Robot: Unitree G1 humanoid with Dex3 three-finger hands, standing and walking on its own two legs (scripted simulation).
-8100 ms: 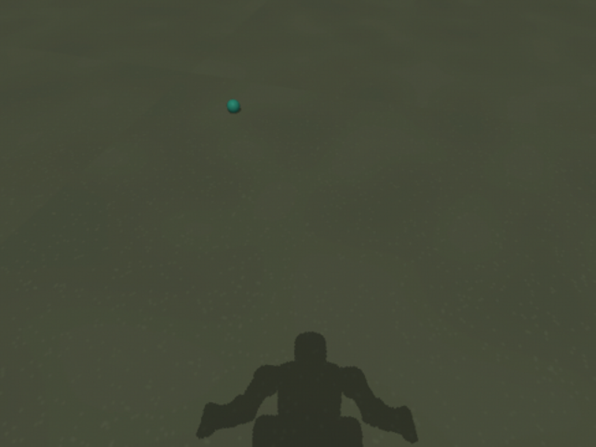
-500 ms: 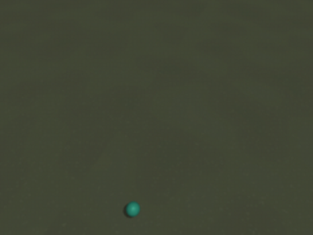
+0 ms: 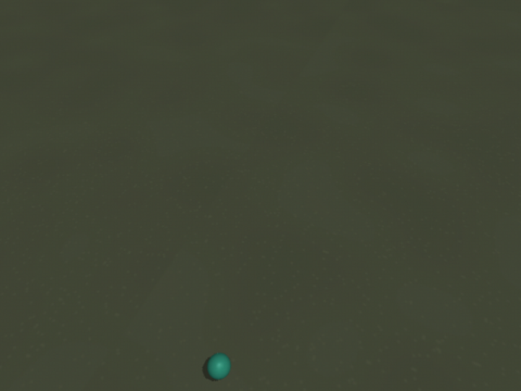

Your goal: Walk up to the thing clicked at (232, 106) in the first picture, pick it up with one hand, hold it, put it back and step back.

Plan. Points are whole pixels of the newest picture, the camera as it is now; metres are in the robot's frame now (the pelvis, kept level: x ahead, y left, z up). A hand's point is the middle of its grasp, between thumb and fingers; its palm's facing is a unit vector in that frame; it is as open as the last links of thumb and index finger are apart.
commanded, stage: stand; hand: left
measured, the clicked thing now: (219, 365) +0.37 +0.16 -0.74
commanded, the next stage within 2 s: none
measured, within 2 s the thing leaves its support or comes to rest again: neither
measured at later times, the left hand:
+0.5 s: hand out of the picture +0.09 +0.25 -0.15, palm faces -0.03 -0.94 -0.34, open 7.4 cm
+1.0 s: hand out of the picture +0.08 +0.25 -0.15, palm faces -0.03 -0.94 -0.34, open 7.4 cm
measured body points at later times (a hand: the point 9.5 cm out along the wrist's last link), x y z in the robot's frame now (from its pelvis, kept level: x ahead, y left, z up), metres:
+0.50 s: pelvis +0.01 +0.00 +0.00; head +0.02 -0.01 +0.45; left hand +0.09 +0.30 -0.13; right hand +0.09 -0.30 -0.13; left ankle +0.02 +0.12 -0.75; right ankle -0.03 -0.12 -0.75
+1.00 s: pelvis +0.01 +0.00 +0.00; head +0.02 +0.00 +0.45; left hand +0.08 +0.30 -0.13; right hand +0.09 -0.30 -0.13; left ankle +0.02 +0.12 -0.75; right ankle -0.03 -0.12 -0.75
